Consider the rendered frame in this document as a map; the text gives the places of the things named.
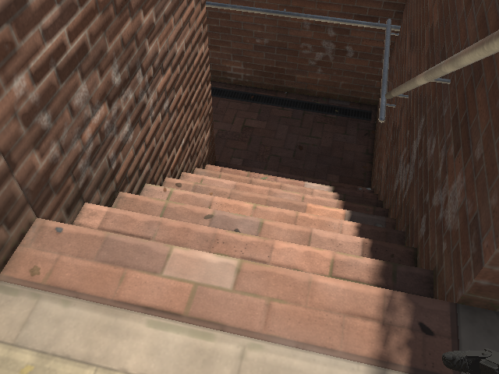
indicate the stairs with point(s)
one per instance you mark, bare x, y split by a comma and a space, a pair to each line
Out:
306, 224

